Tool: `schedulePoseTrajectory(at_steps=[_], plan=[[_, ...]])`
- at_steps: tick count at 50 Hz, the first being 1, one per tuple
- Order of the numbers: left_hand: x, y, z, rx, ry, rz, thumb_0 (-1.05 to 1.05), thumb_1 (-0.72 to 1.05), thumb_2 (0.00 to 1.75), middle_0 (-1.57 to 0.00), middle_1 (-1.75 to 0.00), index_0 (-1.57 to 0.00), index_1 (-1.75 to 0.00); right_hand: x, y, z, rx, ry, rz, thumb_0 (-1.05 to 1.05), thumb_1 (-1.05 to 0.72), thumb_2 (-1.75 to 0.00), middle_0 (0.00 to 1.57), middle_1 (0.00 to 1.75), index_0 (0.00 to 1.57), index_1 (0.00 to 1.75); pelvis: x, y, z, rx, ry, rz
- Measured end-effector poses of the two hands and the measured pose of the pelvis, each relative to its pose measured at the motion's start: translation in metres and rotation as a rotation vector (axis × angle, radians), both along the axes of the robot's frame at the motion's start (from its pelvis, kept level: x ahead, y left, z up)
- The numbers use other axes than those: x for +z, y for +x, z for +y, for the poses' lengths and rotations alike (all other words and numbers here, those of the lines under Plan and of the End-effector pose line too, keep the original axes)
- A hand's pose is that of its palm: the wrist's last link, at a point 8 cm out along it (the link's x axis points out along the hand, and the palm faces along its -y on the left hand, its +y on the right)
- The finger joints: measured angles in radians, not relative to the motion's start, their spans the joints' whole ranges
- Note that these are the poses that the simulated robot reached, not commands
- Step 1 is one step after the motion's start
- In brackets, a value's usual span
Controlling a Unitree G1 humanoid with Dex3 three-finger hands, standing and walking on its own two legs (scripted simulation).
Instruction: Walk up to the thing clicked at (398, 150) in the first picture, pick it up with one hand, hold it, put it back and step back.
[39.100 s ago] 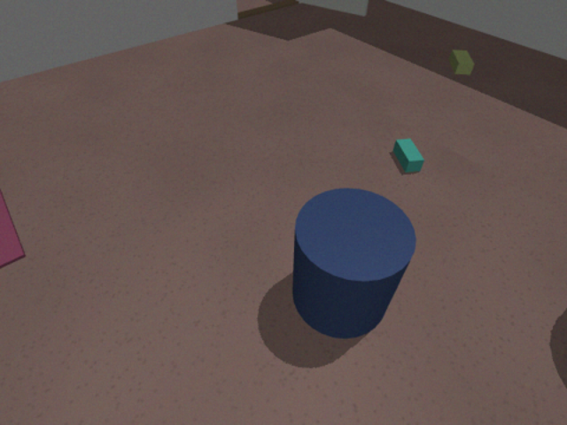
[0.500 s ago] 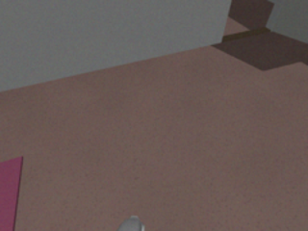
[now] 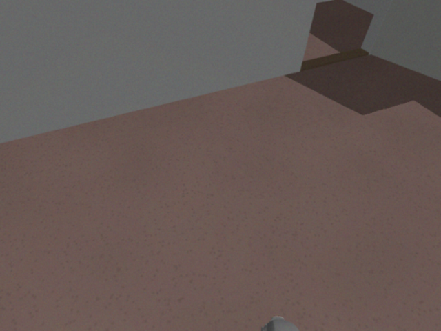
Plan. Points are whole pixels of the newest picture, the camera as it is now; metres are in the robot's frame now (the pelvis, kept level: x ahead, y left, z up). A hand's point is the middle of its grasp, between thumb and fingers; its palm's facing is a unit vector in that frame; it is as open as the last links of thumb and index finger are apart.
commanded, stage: walk up
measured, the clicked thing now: out of the picture -0.13 -1.24 -0.73
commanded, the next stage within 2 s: none
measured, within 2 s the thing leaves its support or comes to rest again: neither
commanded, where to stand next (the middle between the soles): +0.36 +0.01 m, yaw -125 degrees
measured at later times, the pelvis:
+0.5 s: pelvis +0.21 -0.01 +0.01, yaw -25 degrees
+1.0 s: pelvis +0.39 +0.11 -0.01, yaw -52 degrees
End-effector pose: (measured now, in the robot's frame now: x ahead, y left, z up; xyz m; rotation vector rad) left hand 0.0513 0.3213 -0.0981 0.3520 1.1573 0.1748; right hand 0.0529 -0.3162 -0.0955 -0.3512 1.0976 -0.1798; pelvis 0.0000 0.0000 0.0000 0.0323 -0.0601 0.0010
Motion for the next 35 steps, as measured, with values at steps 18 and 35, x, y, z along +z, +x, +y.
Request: schedulePoseTrajectory(at_steps=[18, 35], plan=[[0.045, 0.151, -0.044, -0.155, 0.151, 0.100, 0.01, 0.90, 0.90, -0.20, -0.30, -0.20, -0.30, -0.015, 0.162, -0.026, -0.165, 0.167, -0.172, 0.01, -0.91, -0.90, 0.20, 0.30, 0.20, 0.30, 0.012, 0.138, -0.028, -0.327, 0.003, 0.010], [0.000, 0.489, 0.015, -0.543, 0.251, -0.046, 0.01, 0.90, 0.90, -0.20, -0.30, -0.20, -0.30, 0.004, 0.218, 0.003, -0.493, -0.093, -0.124, 0.01, -0.91, -0.90, 0.20, 0.30, 0.20, 0.30, -0.026, 0.311, 0.052, -0.596, -0.061, 0.038]])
